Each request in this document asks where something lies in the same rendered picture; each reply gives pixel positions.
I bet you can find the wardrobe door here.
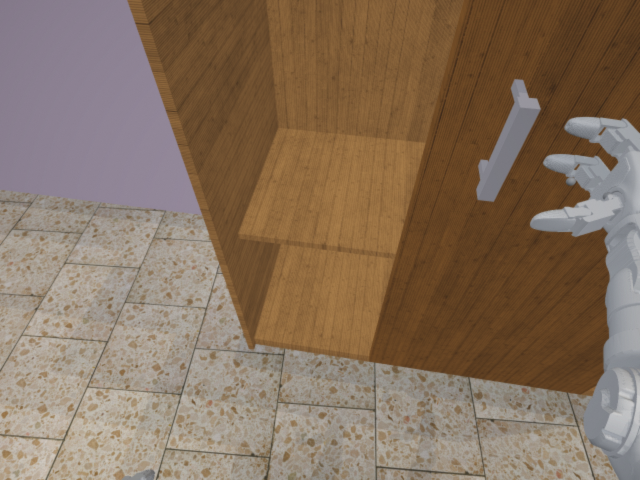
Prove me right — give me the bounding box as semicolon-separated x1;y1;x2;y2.
369;0;640;395

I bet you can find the right robot hand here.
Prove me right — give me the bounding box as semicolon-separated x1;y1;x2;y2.
530;117;640;237

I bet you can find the handle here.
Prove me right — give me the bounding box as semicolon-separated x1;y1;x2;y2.
476;79;541;202

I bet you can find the right robot upper arm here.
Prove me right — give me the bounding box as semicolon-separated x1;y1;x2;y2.
583;366;640;480

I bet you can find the robot right forearm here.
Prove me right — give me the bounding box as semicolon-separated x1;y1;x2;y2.
603;213;640;373

